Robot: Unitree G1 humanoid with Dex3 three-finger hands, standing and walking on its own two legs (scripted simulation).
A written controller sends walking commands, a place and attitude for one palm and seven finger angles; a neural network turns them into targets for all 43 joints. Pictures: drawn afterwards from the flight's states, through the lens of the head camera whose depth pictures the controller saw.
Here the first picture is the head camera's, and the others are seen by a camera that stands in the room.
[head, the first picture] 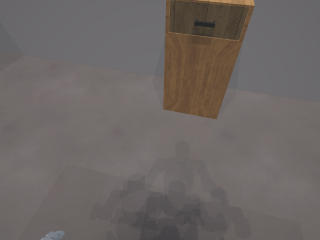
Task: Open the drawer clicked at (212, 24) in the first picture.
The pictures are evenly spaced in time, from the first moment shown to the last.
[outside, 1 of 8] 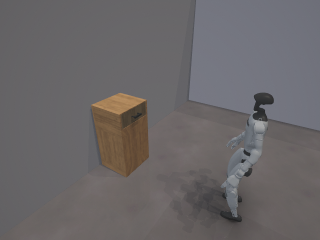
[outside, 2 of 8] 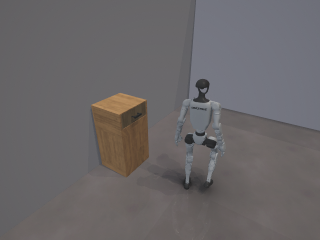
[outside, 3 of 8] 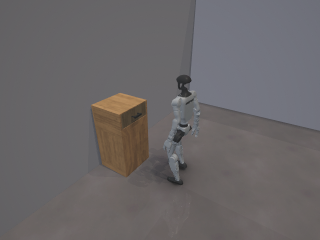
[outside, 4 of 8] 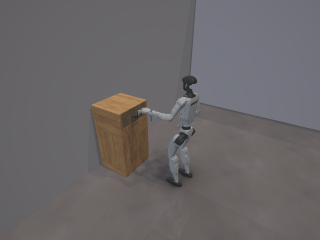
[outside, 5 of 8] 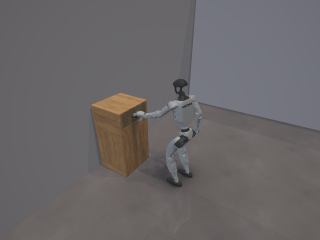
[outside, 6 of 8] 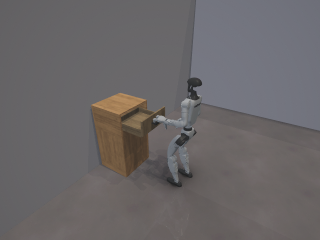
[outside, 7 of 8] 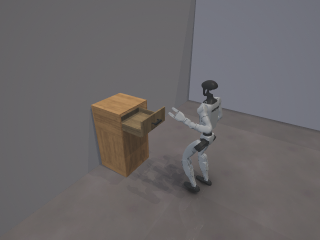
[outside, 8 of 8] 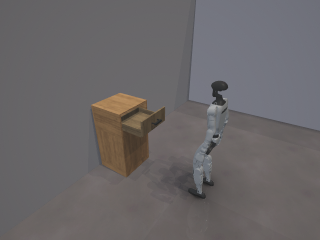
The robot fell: no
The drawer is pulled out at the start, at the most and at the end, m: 0.00 0.30 0.28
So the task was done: yes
